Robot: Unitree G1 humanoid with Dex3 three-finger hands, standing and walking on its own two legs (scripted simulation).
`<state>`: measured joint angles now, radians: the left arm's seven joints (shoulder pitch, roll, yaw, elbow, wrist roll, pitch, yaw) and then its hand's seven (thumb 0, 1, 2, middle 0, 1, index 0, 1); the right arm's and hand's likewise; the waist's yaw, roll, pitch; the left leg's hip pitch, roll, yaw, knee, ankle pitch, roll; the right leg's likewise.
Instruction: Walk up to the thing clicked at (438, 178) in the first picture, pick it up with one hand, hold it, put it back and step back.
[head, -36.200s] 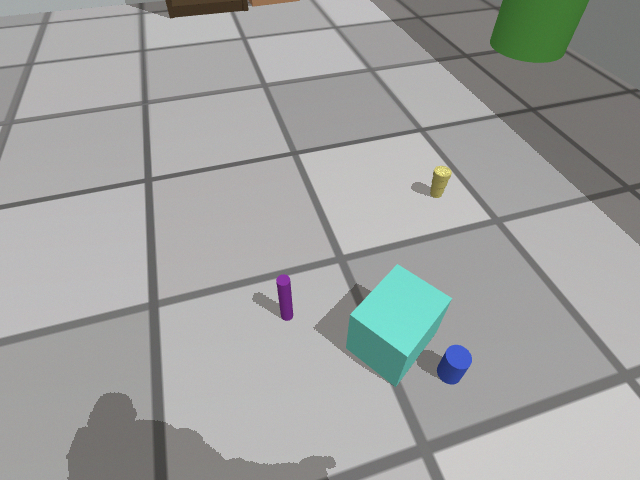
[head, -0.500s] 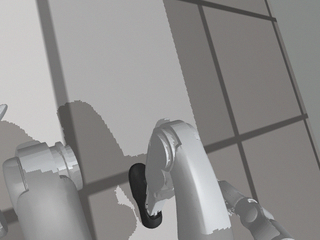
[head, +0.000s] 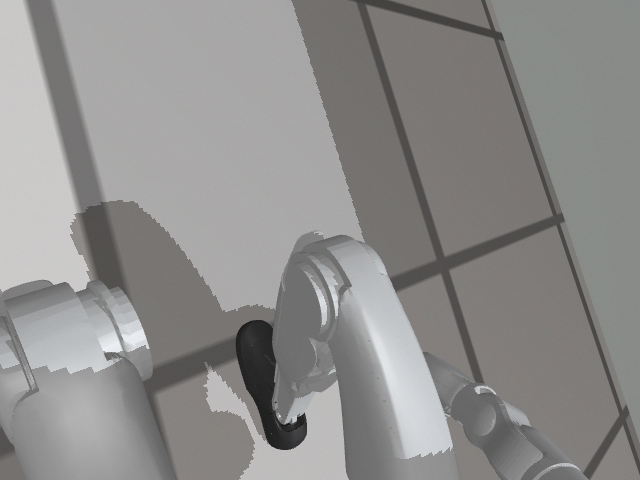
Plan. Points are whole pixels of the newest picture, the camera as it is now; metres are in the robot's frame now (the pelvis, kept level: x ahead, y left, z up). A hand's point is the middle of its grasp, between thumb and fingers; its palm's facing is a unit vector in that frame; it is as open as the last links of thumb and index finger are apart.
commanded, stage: lower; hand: left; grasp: from the side
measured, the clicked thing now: out of the picture +0.42 +0.29 -0.20
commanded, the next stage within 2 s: loosen in 0.10 s
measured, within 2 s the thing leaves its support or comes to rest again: rests again in 0.44 s
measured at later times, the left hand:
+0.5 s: hand out of the picture +0.42 +0.29 -0.18, palm faces +0.39 -0.92 +0.02, open 10.4 cm
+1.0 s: hand out of the picture +0.42 +0.31 -0.17, palm faces +0.41 -0.91 +0.03, open 16.9 cm
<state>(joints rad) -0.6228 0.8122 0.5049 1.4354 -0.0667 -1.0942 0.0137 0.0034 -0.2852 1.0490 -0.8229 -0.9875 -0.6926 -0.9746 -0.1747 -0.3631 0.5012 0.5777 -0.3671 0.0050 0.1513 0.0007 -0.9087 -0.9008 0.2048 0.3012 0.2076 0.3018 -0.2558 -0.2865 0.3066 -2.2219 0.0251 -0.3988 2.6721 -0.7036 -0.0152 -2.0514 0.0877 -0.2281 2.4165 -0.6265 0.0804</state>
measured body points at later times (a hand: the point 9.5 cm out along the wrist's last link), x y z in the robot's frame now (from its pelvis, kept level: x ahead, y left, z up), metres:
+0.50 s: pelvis +0.00 +0.00 +0.00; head +0.22 +0.21 +0.33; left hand +0.39 +0.34 -0.18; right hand +0.17 -0.24 -0.02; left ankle +0.08 +0.13 -0.25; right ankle +0.14 -0.13 -0.25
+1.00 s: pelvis +0.00 +0.00 +0.00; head +0.21 +0.21 +0.33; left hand +0.39 +0.35 -0.16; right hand +0.18 -0.23 -0.02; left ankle +0.08 +0.13 -0.25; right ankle +0.14 -0.13 -0.25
